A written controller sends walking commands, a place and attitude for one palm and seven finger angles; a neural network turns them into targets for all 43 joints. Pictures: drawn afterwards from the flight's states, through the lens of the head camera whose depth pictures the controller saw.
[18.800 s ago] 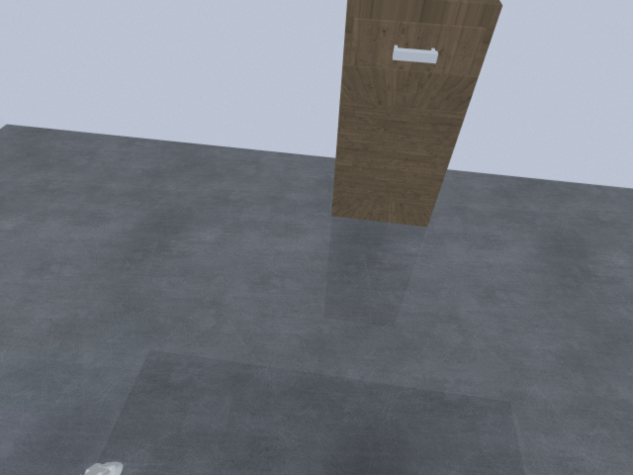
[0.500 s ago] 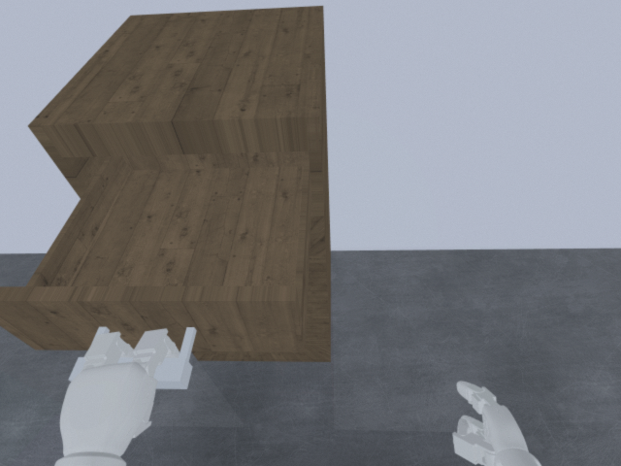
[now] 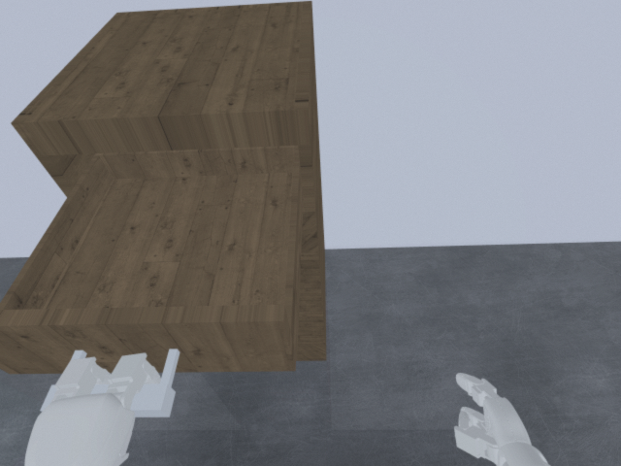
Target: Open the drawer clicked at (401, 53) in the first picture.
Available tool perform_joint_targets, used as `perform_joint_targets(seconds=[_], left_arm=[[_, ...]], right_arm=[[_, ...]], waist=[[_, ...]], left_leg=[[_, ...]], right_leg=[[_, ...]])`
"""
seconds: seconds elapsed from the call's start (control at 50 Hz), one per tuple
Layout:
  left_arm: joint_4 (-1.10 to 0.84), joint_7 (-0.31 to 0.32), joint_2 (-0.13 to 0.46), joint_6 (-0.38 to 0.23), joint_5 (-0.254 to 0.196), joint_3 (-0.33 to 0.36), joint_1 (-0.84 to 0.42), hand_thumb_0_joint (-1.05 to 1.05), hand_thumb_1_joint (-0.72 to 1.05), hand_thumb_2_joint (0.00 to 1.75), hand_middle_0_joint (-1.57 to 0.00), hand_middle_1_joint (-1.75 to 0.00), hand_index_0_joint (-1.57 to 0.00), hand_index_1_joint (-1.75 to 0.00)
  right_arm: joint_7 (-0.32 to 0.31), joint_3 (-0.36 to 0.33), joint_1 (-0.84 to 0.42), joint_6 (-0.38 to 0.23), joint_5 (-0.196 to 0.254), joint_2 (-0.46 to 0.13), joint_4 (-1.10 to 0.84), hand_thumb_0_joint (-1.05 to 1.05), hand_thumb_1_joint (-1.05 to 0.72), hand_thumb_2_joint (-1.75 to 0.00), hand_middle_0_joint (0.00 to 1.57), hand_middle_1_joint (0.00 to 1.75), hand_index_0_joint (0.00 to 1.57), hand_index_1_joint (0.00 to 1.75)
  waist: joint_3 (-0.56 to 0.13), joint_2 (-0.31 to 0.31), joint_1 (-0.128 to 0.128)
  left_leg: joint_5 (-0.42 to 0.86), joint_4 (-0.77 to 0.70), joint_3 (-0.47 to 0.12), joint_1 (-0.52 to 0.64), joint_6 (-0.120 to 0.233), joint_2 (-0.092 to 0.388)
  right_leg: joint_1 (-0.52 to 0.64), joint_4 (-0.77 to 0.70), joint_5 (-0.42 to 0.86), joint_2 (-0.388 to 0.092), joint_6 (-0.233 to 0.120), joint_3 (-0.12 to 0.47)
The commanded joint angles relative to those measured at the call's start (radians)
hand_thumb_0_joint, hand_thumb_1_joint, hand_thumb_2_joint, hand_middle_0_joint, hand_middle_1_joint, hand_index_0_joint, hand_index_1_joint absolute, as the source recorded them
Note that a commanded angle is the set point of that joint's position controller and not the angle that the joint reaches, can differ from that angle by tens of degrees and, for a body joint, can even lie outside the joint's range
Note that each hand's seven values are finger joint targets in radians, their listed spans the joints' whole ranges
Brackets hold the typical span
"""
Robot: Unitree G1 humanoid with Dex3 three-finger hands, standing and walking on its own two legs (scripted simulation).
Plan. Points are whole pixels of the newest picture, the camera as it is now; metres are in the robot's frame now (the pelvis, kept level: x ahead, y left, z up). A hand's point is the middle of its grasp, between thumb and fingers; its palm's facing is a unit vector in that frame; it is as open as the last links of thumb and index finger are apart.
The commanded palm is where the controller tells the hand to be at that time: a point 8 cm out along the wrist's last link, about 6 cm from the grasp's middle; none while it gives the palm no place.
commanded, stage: open the thumb to release the handle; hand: left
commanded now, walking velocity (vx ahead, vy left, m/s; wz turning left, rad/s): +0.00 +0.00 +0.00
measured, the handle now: (117, 379) +0.21 +0.25 +0.05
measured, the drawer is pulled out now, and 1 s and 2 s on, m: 0.30 0.30 0.30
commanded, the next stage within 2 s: lift the hand off the handle in 0.44 s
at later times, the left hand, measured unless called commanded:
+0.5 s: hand (111, 437) +0.15 +0.24 +0.03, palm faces +0.02 -0.13 -0.99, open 12.9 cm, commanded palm +0.12 +0.23 +0.08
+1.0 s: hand (115, 420) +0.16 +0.24 +0.04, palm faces +0.04 -0.13 -0.99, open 13.6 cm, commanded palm +0.14 +0.23 +0.11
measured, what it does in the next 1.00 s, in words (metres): stands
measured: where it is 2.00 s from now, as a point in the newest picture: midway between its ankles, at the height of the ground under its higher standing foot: outside the picture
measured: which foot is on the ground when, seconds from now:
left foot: down 0.00-1.00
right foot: down 0.00-1.00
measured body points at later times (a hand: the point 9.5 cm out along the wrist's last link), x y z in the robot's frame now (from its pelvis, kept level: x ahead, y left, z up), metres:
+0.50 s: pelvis -0.01 +0.00 +0.00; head +0.01 -0.03 +0.45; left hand +0.14 +0.24 +0.09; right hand +0.21 -0.21 -0.09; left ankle +0.00 +0.11 -0.69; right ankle -0.03 -0.08 -0.69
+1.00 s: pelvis -0.01 +0.01 +0.01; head +0.01 -0.03 +0.46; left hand +0.16 +0.24 +0.09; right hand +0.20 -0.20 -0.09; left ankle +0.00 +0.11 -0.69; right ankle -0.03 -0.08 -0.69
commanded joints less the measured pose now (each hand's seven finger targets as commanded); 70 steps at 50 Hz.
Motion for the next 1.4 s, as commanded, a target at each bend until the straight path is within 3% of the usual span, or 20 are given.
perform_joint_targets(seconds=[0.0, 0.02, 0.08, 0.1, 0.16, 0.28, 0.32, 0.46, 0.5, 0.52, 0.6, 0.68, 0.8, 0.9, 1.02, 1.08, 1.12, 1.2, 1.32, 1.38], left_arm=[[-0.145, 0.065, 0.131, 0.017, -0.001, 0.166, -0.015, 0.0, 0.62, 0.78, -0.38, -1.32, -0.38, -1.32], [-0.15, 0.058, 0.103, 0.02, -0.007, 0.13, -0.031, 0.0, 0.55, 0.75, -0.38, -1.31, -0.38, -1.31], [-0.144, 0.037, 0.108, 0.034, -0.01, 0.109, -0.067, 0.0, 0.34, 0.66, -0.36, -1.29, -0.36, -1.29], [-0.148, 0.031, 0.128, 0.034, -0.007, 0.123, -0.075, 0.0, 0.27, 0.63, -0.35, -1.28, -0.35, -1.28], [-0.122, 0.0, 0.096, 0.038, -0.007, 0.07, -0.058, 0.0, 0.06, 0.54, -0.34, -1.26, -0.34, -1.26], [-0.115, -0.03, 0.117, 0.028, -0.007, 0.081, -0.106, 0.0, -0.36, 0.36, -0.31, -1.22, -0.31, -1.22], [-0.11, -0.032, 0.112, 0.018, -0.003, 0.08, -0.151, 0.0, -0.5, 0.3, -0.3, -1.2, -0.3, -1.2], [-0.129, -0.024, 0.093, 0.005, 0.0, 0.064, -0.09, 0.0, -0.5, 0.3, -0.3, -1.2, -0.3, -1.2], [-0.139, -0.02, 0.103, 0.009, 0.008, 0.069, -0.138, 0.0, -0.5, 0.3, -0.3, -1.2, -0.3, -1.2], [-0.101, -0.021, 0.062, 0.011, 0.011, 0.033, -0.117, 0.0, -0.5, 0.3, -0.3, -1.2, -0.3, -1.2], [-0.14, -0.013, 0.082, 0.017, 0.019, 0.038, -0.141, 0.0, -0.5, 0.3, -0.3, -1.2, -0.3, -1.2], [-0.113, -0.014, 0.083, 0.033, 0.022, 0.037, -0.189, 0.0, -0.5, 0.3, -0.3, -1.2, -0.3, -1.2], [-0.092, -0.025, 0.089, 0.05, 0.022, 0.03, -0.253, 0.0, -0.5, 0.3, -0.3, -1.2, -0.3, -1.2], [-0.184, -0.031, 0.129, 0.055, 0.008, 0.058, -0.277, 0.0, -0.5, 0.3, -0.3, -1.2, -0.3, -1.2], [-0.229, -0.056, 0.111, 0.059, -0.019, 0.045, -0.239, 0.0, -0.5, 0.3, -0.3, -1.2, -0.3, -1.2], [-0.232, -0.068, 0.142, 0.077, -0.027, 0.082, -0.198, 0.0, -0.5, 0.3, -0.3, -1.2, -0.3, -1.2], [-0.237, -0.085, 0.132, 0.084, -0.03, 0.067, -0.235, 0.0, -0.5, 0.3, -0.3, -1.2, -0.3, -1.2], [-0.274, -0.121, 0.154, 0.097, -0.04, 0.076, -0.26, 0.0, -0.5, 0.3, -0.3, -1.2, -0.3, -1.2], [-0.339, -0.169, 0.16, 0.078, -0.067, 0.074, -0.29, 0.0, -0.5, 0.3, -0.3, -1.2, -0.3, -1.2], [-0.355, -0.185, 0.198, 0.085, -0.073, 0.12, -0.257, 0.0, -0.5, 0.3, -0.3, -1.2, -0.3, -1.2]], right_arm=[[-0.017, -0.042, -0.113, -0.056, -0.001, -0.086, -0.151, 0.0, -0.9, -0.9, 0.2, 0.3, 0.2, 0.3], [-0.02, -0.046, -0.108, -0.058, 0.004, -0.086, -0.151, 0.0, -0.9, -0.9, 0.2, 0.3, 0.2, 0.3], [-0.027, -0.043, -0.112, -0.061, 0.007, -0.088, -0.149, 0.0, -0.9, -0.9, 0.2, 0.3, 0.2, 0.3], [-0.028, -0.039, -0.111, -0.061, 0.003, -0.088, -0.143, 0.0, -0.9, -0.9, 0.2, 0.3, 0.2, 0.3], [-0.035, -0.033, -0.111, -0.065, 0.008, -0.083, -0.146, 0.0, -0.9, -0.9, 0.2, 0.3, 0.2, 0.3], [-0.046, -0.025, -0.112, -0.073, 0.009, -0.082, -0.141, 0.0, -0.9, -0.9, 0.2, 0.3, 0.2, 0.3], [-0.048, -0.026, -0.108, -0.072, 0.007, -0.08, -0.131, 0.0, -0.9, -0.9, 0.2, 0.3, 0.2, 0.3], [-0.035, -0.028, -0.107, -0.072, 0.003, -0.078, -0.145, 0.0, -0.9, -0.9, 0.2, 0.3, 0.2, 0.3], [-0.03, -0.026, -0.113, -0.069, 0.0, -0.079, -0.144, 0.0, -0.9, -0.9, 0.2, 0.3, 0.2, 0.3], [-0.029, -0.03, -0.102, -0.071, 0.001, -0.075, -0.14, 0.0, -0.9, -0.9, 0.2, 0.3, 0.2, 0.3], [-0.022, -0.03, -0.105, -0.068, 0.001, -0.078, -0.149, 0.0, -0.9, -0.9, 0.2, 0.3, 0.2, 0.3], [-0.032, -0.027, -0.109, -0.066, 0.006, -0.078, -0.145, 0.0, -0.9, -0.9, 0.2, 0.3, 0.2, 0.3], [-0.043, -0.023, -0.107, -0.069, 0.01, -0.075, -0.136, 0.0, -0.9, -0.9, 0.2, 0.3, 0.2, 0.3], [-0.051, -0.02, -0.118, -0.072, 0.013, -0.07, -0.141, 0.0, -0.9, -0.9, 0.2, 0.3, 0.2, 0.3], [-0.047, -0.018, -0.122, -0.078, 0.02, -0.069, -0.145, 0.0, -0.9, -0.9, 0.2, 0.3, 0.2, 0.3], [-0.048, -0.013, -0.131, -0.076, 0.024, -0.074, -0.15, 0.0, -0.9, -0.9, 0.2, 0.3, 0.2, 0.3], [-0.049, -0.012, -0.132, -0.075, 0.029, -0.072, -0.146, 0.0, -0.9, -0.9, 0.2, 0.3, 0.2, 0.3], [-0.056, -0.004, -0.142, -0.077, 0.035, -0.072, -0.148, 0.0, -0.9, -0.9, 0.2, 0.3, 0.2, 0.3], [-0.062, 0.0, -0.147, -0.086, 0.037, -0.074, -0.148, 0.0, -0.9, -0.9, 0.2, 0.3, 0.2, 0.3], [-0.061, 0.004, -0.16, -0.084, 0.04, -0.079, -0.155, 0.0, -0.9, -0.9, 0.2, 0.3, 0.2, 0.3]], waist=[[-0.135, -0.031, 0.027], [-0.12, -0.027, 0.015], [-0.114, -0.048, 0.01], [-0.14, -0.057, 0.021], [-0.089, -0.087, 0.017], [-0.066, -0.057, 0.021], [-0.055, -0.056, 0.011], [-0.076, -0.05, 0.026], [-0.075, -0.048, 0.02], [-0.054, -0.059, 0.011], [-0.107, -0.032, 0.019], [-0.071, -0.051, 0.008], [-0.103, -0.057, 0.013], [-0.122, -0.005, 0.022], [-0.088, -0.019, 0.022], [-0.074, -0.032, 0.032], [-0.045, -0.053, 0.025], [-0.057, -0.012, 0.036], [-0.036, -0.03, 0.037], [-0.041, -0.017, 0.053]], left_leg=[[0.301, -0.052, -0.084, 0.203, 0.018, -0.051], [0.295, -0.056, -0.086, 0.201, 0.021, -0.05], [0.281, -0.067, -0.084, 0.202, 0.022, -0.049], [0.285, -0.068, -0.083, 0.212, 0.022, -0.05], [0.266, -0.083, -0.082, 0.186, 0.029, -0.051], [0.234, -0.102, -0.081, 0.2, 0.026, -0.053], [0.217, -0.103, -0.083, 0.201, 0.028, -0.052], [0.255, -0.097, -0.085, 0.205, 0.027, -0.05], [0.248, -0.092, -0.086, 0.216, 0.024, -0.049], [0.242, -0.088, -0.087, 0.2, 0.026, -0.048], [0.259, -0.082, -0.09, 0.224, 0.022, -0.046], [0.226, -0.088, -0.094, 0.205, 0.023, -0.047], [0.232, -0.103, -0.094, 0.222, 0.024, -0.044], [0.261, -0.122, -0.089, 0.264, 0.024, -0.042], [0.282, -0.152, -0.094, 0.292, 0.025, -0.035], [0.287, -0.17, -0.094, 0.295, 0.023, -0.034], [0.262, -0.184, -0.092, 0.295, 0.026, -0.034], [0.282, -0.211, -0.088, 0.34, 0.026, -0.035], [0.316, -0.24, -0.087, 0.39, 0.03, -0.032], [0.352, -0.256, -0.083, 0.409, 0.027, -0.028]], right_leg=[[-0.016, -0.146, 0.428, -0.016, 0.017, 0.08], [-0.015, -0.148, 0.422, -0.014, 0.019, 0.065], [-0.009, -0.169, 0.397, -0.019, 0.022, 0.07], [-0.003, -0.17, 0.4, -0.022, 0.023, 0.075], [0.025, -0.186, 0.408, -0.025, 0.031, 0.06], [0.02, -0.22, 0.345, -0.026, 0.028, 0.072], [0.01, -0.224, 0.324, -0.025, 0.03, 0.063], [0.01, -0.203, 0.352, -0.02, 0.026, 0.047], [-0.02, -0.204, 0.327, -0.021, 0.023, 0.057], [-0.022, -0.197, 0.333, -0.017, 0.024, 0.043], [-0.033, -0.184, 0.32, -0.017, 0.019, 0.051], [-0.035, -0.196, 0.295, -0.013, 0.02, 0.045], [-0.009, -0.201, 0.299, -0.013, 0.023, 0.039], [0.025, -0.224, 0.315, -0.018, 0.019, 0.049], [0.045, -0.248, 0.315, -0.017, 0.022, 0.032], [0.075, -0.27, 0.329, -0.018, 0.023, 0.039], [0.076, -0.284, 0.311, -0.021, 0.03, 0.032], [0.118, -0.313, 0.323, -0.027, 0.031, 0.037], [0.152, -0.358, 0.359, -0.032, 0.034, 0.035], [0.194, -0.378, 0.411, -0.034, 0.033, 0.041]])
